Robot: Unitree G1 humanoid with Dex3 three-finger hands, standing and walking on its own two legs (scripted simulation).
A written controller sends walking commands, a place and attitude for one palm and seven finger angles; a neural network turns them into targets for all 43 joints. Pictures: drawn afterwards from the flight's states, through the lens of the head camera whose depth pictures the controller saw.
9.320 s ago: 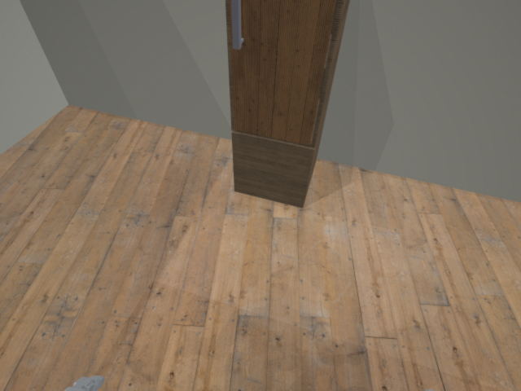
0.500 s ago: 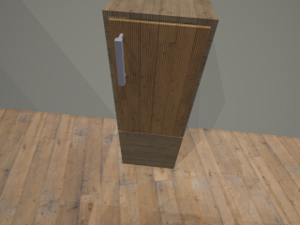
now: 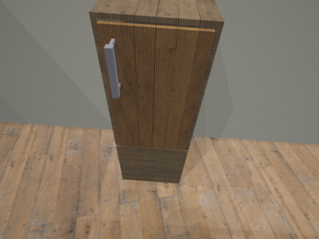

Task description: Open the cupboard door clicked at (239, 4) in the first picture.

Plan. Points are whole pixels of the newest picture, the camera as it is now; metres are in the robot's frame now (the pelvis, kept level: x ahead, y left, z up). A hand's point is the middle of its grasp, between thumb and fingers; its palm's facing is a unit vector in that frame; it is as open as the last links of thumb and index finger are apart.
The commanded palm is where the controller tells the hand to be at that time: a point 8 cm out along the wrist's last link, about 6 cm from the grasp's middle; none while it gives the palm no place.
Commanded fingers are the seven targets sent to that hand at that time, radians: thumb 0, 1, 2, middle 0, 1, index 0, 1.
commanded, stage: come to a stop and stand still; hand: left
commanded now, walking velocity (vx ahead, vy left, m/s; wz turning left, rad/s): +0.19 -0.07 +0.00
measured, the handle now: (114, 69) +0.57 +0.19 +0.13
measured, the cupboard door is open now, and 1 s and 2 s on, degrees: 0 0 0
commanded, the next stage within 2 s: look again from close up in 1.02 s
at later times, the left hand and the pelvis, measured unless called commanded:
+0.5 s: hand out of the picture +0.06 +0.15 -0.18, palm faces +0.08 -0.98 -0.18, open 7.3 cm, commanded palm none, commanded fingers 0.00 0.90 0.90 -0.20 -0.30 -0.20 -0.30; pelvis +0.05 -0.02 +0.00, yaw -1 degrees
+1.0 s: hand out of the picture +0.00 +0.12 -0.17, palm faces +0.06 -0.99 -0.14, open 7.4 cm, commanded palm none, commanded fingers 0.00 0.90 0.90 -0.20 -0.30 -0.20 -0.30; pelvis +0.01 -0.04 +0.01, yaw +1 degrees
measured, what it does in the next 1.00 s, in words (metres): steps on the spot: left foot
